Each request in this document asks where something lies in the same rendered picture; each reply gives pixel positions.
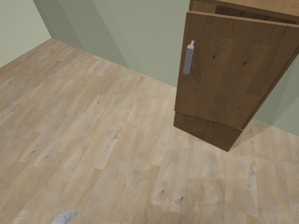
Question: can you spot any cupboard door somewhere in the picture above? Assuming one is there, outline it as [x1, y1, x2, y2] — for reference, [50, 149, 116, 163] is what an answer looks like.
[174, 10, 299, 129]

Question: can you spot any handle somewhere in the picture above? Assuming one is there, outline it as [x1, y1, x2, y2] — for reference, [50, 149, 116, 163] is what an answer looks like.
[183, 41, 194, 75]

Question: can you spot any robot left hand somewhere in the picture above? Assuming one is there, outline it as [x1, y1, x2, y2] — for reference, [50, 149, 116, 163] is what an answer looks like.
[52, 210, 78, 224]

